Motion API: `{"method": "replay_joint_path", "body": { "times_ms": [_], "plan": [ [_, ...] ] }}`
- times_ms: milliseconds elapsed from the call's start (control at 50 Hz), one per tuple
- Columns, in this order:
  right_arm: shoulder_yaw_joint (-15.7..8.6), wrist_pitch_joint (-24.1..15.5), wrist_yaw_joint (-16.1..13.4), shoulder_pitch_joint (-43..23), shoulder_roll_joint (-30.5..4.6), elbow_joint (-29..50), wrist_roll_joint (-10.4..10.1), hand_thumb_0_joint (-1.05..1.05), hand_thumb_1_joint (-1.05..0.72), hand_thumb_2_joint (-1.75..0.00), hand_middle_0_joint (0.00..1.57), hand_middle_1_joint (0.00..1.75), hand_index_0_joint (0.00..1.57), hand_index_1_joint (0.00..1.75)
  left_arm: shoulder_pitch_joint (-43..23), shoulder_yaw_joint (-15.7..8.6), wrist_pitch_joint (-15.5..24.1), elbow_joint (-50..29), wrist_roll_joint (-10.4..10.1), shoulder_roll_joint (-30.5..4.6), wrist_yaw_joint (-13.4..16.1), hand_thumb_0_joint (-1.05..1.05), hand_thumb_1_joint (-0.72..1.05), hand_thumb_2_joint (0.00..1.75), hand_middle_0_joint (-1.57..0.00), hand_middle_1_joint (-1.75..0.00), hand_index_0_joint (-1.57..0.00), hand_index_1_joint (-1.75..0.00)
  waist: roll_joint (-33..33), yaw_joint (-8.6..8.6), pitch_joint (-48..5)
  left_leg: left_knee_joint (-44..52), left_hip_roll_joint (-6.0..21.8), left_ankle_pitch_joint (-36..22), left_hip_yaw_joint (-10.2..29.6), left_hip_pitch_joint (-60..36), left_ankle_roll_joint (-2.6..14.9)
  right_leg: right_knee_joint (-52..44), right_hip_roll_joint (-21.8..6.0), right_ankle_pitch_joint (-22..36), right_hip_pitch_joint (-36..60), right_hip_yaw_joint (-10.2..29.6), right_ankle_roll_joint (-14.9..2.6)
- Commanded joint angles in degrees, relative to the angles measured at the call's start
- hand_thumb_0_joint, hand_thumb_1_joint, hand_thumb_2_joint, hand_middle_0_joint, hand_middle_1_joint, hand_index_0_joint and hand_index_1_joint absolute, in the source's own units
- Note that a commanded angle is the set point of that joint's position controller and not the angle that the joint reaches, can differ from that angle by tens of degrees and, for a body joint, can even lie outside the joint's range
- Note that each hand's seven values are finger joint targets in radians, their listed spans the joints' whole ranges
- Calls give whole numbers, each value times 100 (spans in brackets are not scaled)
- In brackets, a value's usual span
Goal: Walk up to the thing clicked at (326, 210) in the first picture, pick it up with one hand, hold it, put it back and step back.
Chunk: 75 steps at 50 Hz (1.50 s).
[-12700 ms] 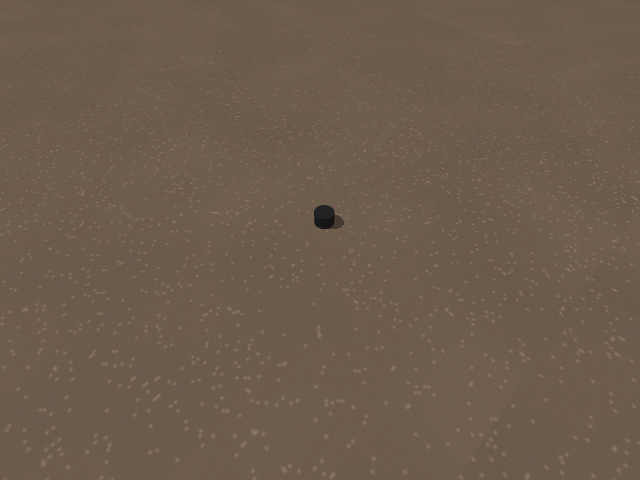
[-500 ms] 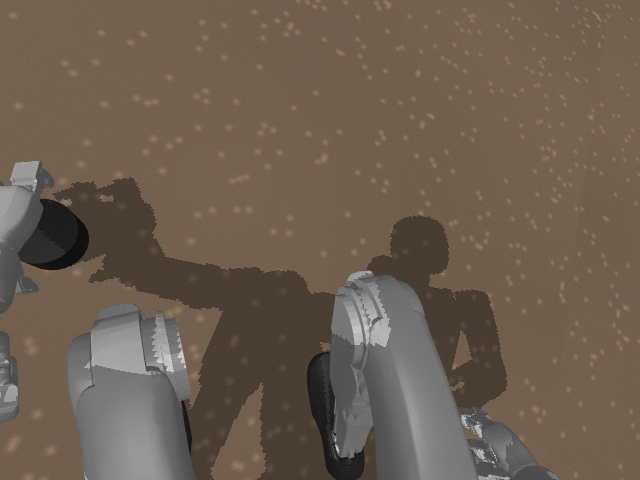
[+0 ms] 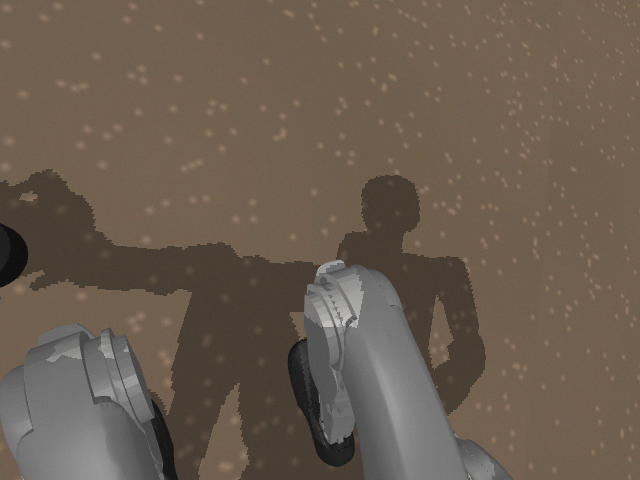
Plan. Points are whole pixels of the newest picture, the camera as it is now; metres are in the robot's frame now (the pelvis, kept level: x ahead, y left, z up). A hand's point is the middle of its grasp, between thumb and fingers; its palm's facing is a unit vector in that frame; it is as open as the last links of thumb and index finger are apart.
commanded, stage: rest palm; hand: left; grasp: from above
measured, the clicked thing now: out of the picture +0.42 +0.33 -0.27
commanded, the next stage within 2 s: close in 0.78 s
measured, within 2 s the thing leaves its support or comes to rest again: neither
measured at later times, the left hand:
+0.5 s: hand out of the picture +0.41 +0.32 -0.24, palm faces -0.43 -0.16 -0.89, open 14.2 cm
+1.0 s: hand out of the picture +0.40 +0.32 -0.25, palm faces -0.43 -0.15 -0.89, open 13.8 cm
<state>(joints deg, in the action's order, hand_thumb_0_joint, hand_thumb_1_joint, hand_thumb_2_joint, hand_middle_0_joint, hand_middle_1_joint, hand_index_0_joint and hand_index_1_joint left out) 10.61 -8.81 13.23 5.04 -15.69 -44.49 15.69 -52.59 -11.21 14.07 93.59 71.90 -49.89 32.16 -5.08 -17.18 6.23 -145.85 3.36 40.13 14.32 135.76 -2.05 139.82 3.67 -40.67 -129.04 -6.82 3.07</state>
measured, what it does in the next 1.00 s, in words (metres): stands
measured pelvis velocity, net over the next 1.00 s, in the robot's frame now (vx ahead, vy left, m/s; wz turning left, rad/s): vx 0.00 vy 0.01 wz -0.04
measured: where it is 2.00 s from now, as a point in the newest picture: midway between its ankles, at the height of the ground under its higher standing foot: (248, 453)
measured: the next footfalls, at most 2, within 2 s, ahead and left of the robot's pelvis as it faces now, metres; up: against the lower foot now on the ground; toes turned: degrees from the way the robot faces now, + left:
none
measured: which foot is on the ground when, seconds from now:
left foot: down 0.00-1.00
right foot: down 0.00-1.00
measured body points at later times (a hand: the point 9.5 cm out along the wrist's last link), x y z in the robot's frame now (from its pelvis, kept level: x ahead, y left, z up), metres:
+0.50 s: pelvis +0.00 +0.01 +0.00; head +0.25 +0.12 +0.35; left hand +0.43 +0.32 -0.19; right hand +0.08 -0.26 -0.07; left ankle +0.07 +0.14 -0.26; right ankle +0.10 -0.12 -0.26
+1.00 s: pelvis +0.00 +0.01 +0.00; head +0.26 +0.13 +0.34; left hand +0.42 +0.32 -0.20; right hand +0.07 -0.25 -0.07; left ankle +0.07 +0.14 -0.26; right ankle +0.10 -0.12 -0.26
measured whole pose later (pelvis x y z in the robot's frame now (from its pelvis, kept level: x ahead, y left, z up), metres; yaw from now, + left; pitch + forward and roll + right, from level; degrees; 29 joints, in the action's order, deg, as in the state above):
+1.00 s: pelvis +0.00 +0.01 +0.00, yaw -2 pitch +25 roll -13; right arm 13.9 -15.8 17.4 1.8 -18.9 -44.5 17.9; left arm -53.2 -7.7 14.6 99.0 73.1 -52.5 40.2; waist -8.2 -18.1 8.6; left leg -147.9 3.2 40.9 17.1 134.3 -1.7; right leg 139.4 4.6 -40.4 -126.3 -8.8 3.8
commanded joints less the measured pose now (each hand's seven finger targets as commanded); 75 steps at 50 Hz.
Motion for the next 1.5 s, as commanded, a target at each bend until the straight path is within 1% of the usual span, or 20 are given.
{"method": "replay_joint_path", "body": {
  "times_ms": [0,40,80,180,320,360,440,680,760,780,800,860,900,960,980,1060,1200,1260,1320,1480],
  "plan": [
    [-470,-25,-73,1019,-1790,68,28,0,-89,-90,20,30,20,30,-1132,-116,202,-525,12,-1533,348,0,-55,100,-6,-97,-5,-97,2240,-1,-3905,1309,-67,-1094,-752,-2764,298,-1354,164,1574,2062,-694,-386],
    [-460,-83,-42,904,-1773,86,34,0,-89,-90,20,30,20,30,-1335,131,250,-474,116,-1347,396,0,-56,100,-6,-97,-5,-98,2332,-81,-3764,1304,-44,-957,-737,-2837,268,-1312,182,1447,1840,-719,-413],
    [-434,-110,-29,978,-1855,56,56,0,-89,-90,20,30,20,30,-1252,-59,278,-425,112,-1538,545,0,-55,102,-6,-96,-5,-98,2279,-56,-3806,1279,-49,-1053,-726,-2762,279,-1348,189,1558,1993,-710,-389],
    [-418,-225,32,798,-1864,-18,118,0,-89,-90,20,30,20,30,-1460,256,180,-264,196,-1259,769,0,-54,100,-6,-97,-5,-98,2259,-164,-3610,1274,-40,-901,-701,-2717,260,-1353,207,1407,1760,-777,-390],
    [-399,-410,160,704,-1961,-19,144,0,-89,-90,20,30,20,30,-1494,157,-70,-45,223,-1451,985,0,-52,96,-6,-100,-6,-100,2502,-180,-3553,1302,-31,-992,-700,-2855,230,-1277,204,1514,1764,-794,-400],
    [-389,-486,207,623,-1916,-9,149,0,-89,-90,20,30,20,30,-1506,371,-151,42,175,-1164,941,0,-53,96,-6,-100,-6,-100,2450,-207,-3432,1273,-28,-919,-709,-2863,225,-1292,205,1435,1673,-806,-389],
    [-407,-590,247,689,-2033,-9,108,0,-89,-90,20,30,20,30,-1352,65,-204,70,111,-1586,923,0,-52,96,-6,-101,-6,-100,2491,-153,-3504,1294,-21,-949,-685,-2906,228,-1304,204,1452,1809,-801,-391],
    [-233,-691,356,783,-1977,-31,136,0,-90,-90,20,30,20,30,-1326,128,7,8,-78,-1522,766,0,-51,94,-6,-102,-7,-101,2430,-292,-3559,1130,9,-1332,-617,-2927,243,-1234,215,1864,2164,-831,-346],
    [-222,-714,324,623,-2061,33,134,0,-89,-90,20,30,20,30,-1400,337,108,-79,-106,-1398,813,0,-51,95,-6,-101,-7,-100,2386,-276,-3482,1207,9,-1104,-593,-2842,235,-1334,243,1610,2124,-851,-359],
    [-217,-685,312,658,-2096,-15,162,0,-89,-90,20,30,20,30,-1215,150,120,1,-76,-1633,874,0,-50,94,-6,-102,-7,-101,2396,-202,-3572,1214,28,-1119,-591,-2834,244,-1385,277,1642,2250,-829,-363],
    [-182,-697,312,615,-2061,35,153,0,-89,-90,20,30,20,30,-1297,343,135,-36,-85,-1413,881,0,-50,94,-6,-101,-7,-101,2287,-235,-3499,1192,17,-1038,-578,-2784,242,-1364,255,1546,2109,-882,-351],
    [-204,-688,314,604,-2127,-2,186,0,-89,-90,20,30,20,30,-1152,215,105,45,-4,-1584,996,0,-48,96,-7,-103,-7,-102,2316,-189,-3471,1250,33,-977,-563,-2779,231,-1362,301,1472,2144,-875,-373],
    [-171,-736,343,507,-2110,17,187,0,-89,-90,20,30,20,30,-1273,464,87,45,44,-1403,1028,0,-40,89,-10,-103,-13,-100,2420,-252,-3295,1249,20,-911,-550,-2841,208,-1277,266,1412,1940,-931,-380],
    [-167,-773,370,546,-2166,25,161,0,-89,-90,20,30,20,30,-1379,324,-8,89,34,-1522,1127,0,-37,86,-13,-101,-16,-98,2414,-293,-3337,1229,35,-1064,-532,-2876,203,-1254,271,1578,1978,-938,-367],
    [-174,-787,373,520,-2135,-69,170,0,-89,-90,20,30,20,30,-1423,519,-34,5,-2,-1354,1124,0,-36,84,-13,-101,-16,-98,2433,-280,-3269,1230,37,-995,-548,-2777,207,-1325,277,1500,1941,-909,-363],
    [-216,-860,388,533,-2158,-93,110,0,-89,-90,20,30,20,30,-1513,585,-184,0,-70,-1364,1095,0,-33,82,-15,-99,-19,-96,2422,-284,-3287,1308,55,-865,-510,-2859,194,-1373,281,1408,1880,-888,-378],
    [-176,-943,423,615,-2174,16,41,0,-89,-90,20,30,20,30,-1461,258,-236,223,-146,-1640,904,0,-30,80,-18,-97,-22,-93,2353,-320,-3142,1247,47,-966,-506,-2770,219,-1323,239,1494,1959,-881,-359],
    [-179,-958,439,620,-2232,136,86,0,-89,-90,20,30,20,30,-1437,399,-163,212,-146,-1484,781,0,-29,77,-19,-97,-22,-94,2423,-395,-3155,1291,30,-987,-502,-2863,222,-1324,245,1507,1957,-919,-356],
    [-155,-889,391,674,-2251,104,73,0,-89,-90,20,30,20,30,-1419,192,-48,151,-142,-1793,812,0,-26,76,-20,-97,-24,-93,2324,-328,-3359,1227,44,-1044,-526,-2799,251,-1383,266,1603,2185,-883,-335],
    [1,-812,369,611,-2154,91,160,0,-89,-90,20,30,20,30,-1299,409,100,230,-79,-1608,862,0,-18,74,-26,-93,-30,-89,2220,-378,-3162,1201,52,-999,-474,-2726,237,-1358,270,1519,2080,-956,-334]
  ]
}}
